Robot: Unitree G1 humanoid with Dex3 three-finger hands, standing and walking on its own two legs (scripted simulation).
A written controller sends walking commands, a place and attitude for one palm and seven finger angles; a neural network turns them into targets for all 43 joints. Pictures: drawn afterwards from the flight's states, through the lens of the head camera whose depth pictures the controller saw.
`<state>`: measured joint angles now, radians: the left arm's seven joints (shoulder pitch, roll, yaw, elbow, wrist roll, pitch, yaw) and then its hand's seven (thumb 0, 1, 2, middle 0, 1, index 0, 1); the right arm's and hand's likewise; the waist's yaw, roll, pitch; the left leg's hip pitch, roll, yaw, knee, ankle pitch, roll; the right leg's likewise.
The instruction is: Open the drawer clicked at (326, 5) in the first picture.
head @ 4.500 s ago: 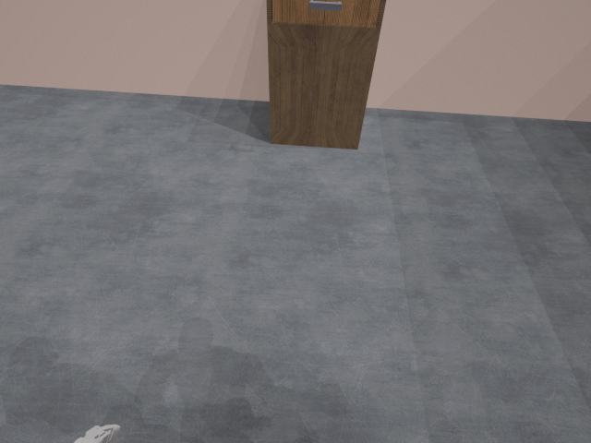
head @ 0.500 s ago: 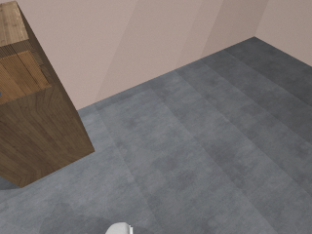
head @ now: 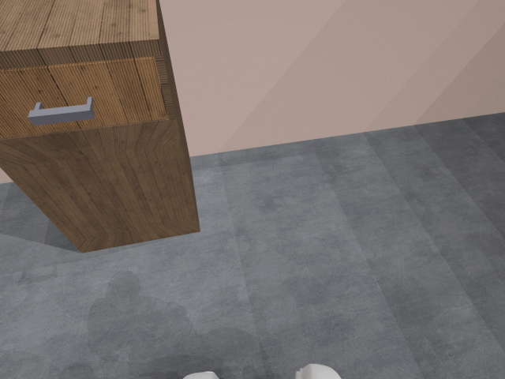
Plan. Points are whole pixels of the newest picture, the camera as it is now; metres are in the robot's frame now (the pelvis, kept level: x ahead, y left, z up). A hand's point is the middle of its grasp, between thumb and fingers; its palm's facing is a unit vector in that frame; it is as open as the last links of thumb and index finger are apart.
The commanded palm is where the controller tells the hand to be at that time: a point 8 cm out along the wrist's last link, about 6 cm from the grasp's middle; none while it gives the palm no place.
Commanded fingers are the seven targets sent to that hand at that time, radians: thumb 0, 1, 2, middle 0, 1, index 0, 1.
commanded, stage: turn to face it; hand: left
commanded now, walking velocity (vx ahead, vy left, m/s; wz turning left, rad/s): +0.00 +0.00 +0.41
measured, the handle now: (63, 108) +0.66 +0.49 -0.01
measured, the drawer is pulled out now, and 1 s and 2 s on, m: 0.00 0.00 0.00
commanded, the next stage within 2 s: take the last steps up to it in 0.34 s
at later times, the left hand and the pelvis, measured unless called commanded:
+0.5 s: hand out of the picture +0.01 +0.12 -0.14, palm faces +0.25 -0.93 -0.27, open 7.3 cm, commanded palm none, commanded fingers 0.00 0.90 0.90 -0.20 -0.30 -0.20 -0.30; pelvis +0.00 -0.08 +0.01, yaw +13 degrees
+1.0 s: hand out of the picture -0.05 +0.20 -0.17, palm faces +0.35 -0.92 -0.19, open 7.4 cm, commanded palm none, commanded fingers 0.00 0.90 0.90 -0.20 -0.30 -0.20 -0.30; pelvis +0.01 +0.02 +0.01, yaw +17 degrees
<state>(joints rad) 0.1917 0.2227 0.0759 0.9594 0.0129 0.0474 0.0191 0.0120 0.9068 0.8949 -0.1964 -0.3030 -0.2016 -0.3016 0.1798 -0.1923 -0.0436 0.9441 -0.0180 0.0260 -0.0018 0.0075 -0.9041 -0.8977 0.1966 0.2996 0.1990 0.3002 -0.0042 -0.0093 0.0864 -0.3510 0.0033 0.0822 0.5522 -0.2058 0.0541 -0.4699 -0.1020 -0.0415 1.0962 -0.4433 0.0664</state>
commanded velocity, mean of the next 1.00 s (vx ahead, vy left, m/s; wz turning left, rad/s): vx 0.17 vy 0.05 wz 0.16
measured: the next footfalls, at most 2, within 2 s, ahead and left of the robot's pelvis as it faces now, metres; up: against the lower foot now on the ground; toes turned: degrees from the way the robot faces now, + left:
right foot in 0.22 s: +0.06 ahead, -0.16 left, +0.00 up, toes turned +2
left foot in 0.76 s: -0.03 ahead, +0.08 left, +0.00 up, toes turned +23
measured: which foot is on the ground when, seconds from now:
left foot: down 0.00-0.22, up 0.24-0.74, down 0.76-1.00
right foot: up 0.00-0.20, down 0.22-0.76, up 0.78-1.00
